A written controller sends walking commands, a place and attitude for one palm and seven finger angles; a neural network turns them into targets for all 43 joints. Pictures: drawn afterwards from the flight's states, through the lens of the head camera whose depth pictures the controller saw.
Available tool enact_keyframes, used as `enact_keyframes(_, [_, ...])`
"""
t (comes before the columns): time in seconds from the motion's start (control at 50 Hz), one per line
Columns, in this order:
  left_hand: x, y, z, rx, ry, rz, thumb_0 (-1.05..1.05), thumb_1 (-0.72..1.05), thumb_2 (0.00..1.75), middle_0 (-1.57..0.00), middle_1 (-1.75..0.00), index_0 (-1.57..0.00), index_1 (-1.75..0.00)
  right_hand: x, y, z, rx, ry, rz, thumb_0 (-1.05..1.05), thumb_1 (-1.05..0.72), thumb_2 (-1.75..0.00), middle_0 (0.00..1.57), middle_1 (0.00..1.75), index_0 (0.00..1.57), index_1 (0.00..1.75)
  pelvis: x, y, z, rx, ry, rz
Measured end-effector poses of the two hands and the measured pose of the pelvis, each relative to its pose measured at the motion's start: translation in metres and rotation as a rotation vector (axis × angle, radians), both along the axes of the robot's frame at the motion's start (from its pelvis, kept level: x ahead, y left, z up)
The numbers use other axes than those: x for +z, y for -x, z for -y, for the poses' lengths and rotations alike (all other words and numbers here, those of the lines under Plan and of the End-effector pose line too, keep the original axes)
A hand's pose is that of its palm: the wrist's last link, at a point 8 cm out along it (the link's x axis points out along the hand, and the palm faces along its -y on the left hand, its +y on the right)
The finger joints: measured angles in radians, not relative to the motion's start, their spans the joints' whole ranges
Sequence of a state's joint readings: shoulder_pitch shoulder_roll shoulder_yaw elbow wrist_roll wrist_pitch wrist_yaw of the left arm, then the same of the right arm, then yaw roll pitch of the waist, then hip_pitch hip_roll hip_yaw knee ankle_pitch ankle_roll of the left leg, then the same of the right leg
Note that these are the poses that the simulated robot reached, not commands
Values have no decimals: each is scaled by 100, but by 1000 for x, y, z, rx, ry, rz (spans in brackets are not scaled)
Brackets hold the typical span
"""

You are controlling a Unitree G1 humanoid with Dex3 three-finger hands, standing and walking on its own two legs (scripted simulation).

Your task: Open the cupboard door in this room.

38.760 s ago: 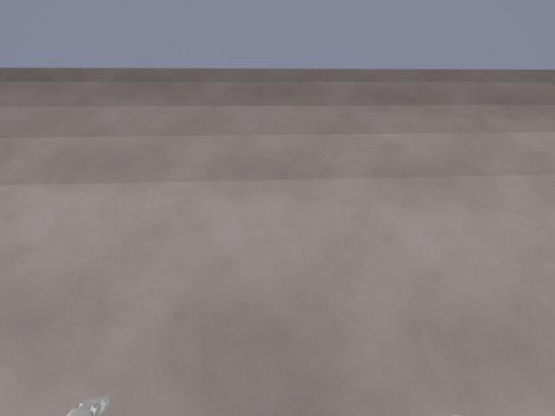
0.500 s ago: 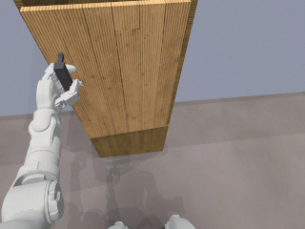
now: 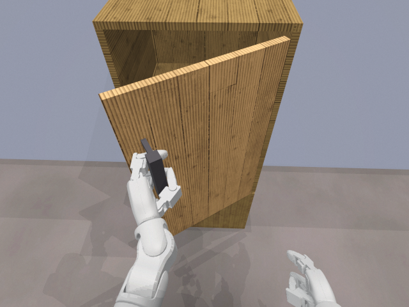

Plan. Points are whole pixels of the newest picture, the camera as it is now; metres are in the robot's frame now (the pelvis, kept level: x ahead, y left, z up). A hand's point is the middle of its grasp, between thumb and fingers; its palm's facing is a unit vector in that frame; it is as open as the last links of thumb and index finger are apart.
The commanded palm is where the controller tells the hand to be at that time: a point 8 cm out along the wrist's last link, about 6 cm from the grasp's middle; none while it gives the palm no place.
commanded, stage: pull the door open along its arc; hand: left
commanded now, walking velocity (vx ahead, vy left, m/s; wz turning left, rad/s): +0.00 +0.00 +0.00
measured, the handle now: (154, 169) +0.36 +0.13 +0.07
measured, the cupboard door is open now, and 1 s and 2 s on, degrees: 32 40 45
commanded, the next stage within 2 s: open thumb and fingers to let go in 0.20 s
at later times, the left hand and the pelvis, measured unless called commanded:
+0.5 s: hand (186, 202) +0.29 +0.06 +0.08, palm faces +0.45 -0.89 -0.03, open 6.7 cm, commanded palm +0.23 +0.09 +0.08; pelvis +0.00 -0.04 +0.00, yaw +2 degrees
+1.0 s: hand (181, 208) +0.28 +0.06 +0.08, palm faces +0.37 -0.93 -0.02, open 14.4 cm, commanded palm +0.23 +0.10 +0.08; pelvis -0.01 -0.01 +0.00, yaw +1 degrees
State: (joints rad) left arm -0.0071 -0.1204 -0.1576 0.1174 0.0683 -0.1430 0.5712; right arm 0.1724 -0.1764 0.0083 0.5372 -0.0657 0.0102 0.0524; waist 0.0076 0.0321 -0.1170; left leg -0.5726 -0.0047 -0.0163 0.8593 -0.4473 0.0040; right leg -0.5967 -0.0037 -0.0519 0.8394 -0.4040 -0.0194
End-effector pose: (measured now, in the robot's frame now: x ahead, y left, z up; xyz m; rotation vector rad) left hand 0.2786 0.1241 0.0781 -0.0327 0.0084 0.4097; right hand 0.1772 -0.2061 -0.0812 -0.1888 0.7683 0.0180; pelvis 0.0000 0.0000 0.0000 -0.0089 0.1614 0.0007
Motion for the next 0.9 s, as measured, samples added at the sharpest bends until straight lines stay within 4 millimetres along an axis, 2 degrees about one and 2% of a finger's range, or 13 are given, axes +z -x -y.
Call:
enact_keyframes(0.12, [3, 25, 22, -59, -49, -32, 0, 66, 76, -31, -132, -33, -133, 6, -11, -3, 8, -31, 31, 1, -91, -90, 20, 30, 21, 30, 1, -3, 11, 12, -1, 37])
enact_keyframes(0.24, [6, 41, 38, -133, -57, -66, 1, 65, 73, -31, -132, -37, -134, 9, -14, 9, -4, -47, 44, 2, -90, -90, 20, 30, 21, 30, 3, -7, 22, 12, -7, 67])
enact_keyframes(0.32, [6, 42, 41, -96, -60, -70, 1, 65, 74, -32, -131, -38, -134, 6, -13, 22, -5, -20, 36, 2, -90, -90, 20, 30, 21, 30, 3, -6, 29, 22, -11, 75])
enact_keyframes(0.48, [5, 32, 31, 49, -42, -59, 1, 58, 76, -35, -131, -38, -133, -1, -3, 43, -4, 42, -17, 2, -91, -90, 20, 30, 20, 30, 4, 0, 41, 36, -21, 59])
enact_keyframes(0.58, [5, 37, 30, 39, -47, -46, 1, 40, 69, -34, -128, -36, -130, -3, 7, 50, -22, 51, -33, 2, -91, -90, 20, 30, 20, 30, 5, 1, 42, 36, -24, 51])
enact_keyframes(0.68, [4, 39, 30, 17, -45, -38, 1, 12, 57, -32, -125, -34, -126, -6, 16, 50, -41, 55, -42, 2, -91, -90, 20, 30, 20, 30, 5, 3, 38, 34, -22, 54])
enact_keyframes(0.8, [0, 40, 24, 14, -38, -38, 0, -23, 42, -31, -122, -32, -122, -6, 22, 41, -47, 52, -37, 2, -91, -90, 20, 30, 20, 30, 4, 6, 30, 28, -18, 57])
enact_keyframes(0.9, [-1, 40, 19, 3, -38, -27, 0, -39, 35, -29, -112, -30, -112, -3, 21, 29, -43, 47, -18, 2, -91, -90, 20, 30, 20, 30, 3, 8, 22, 22, -11, 56])
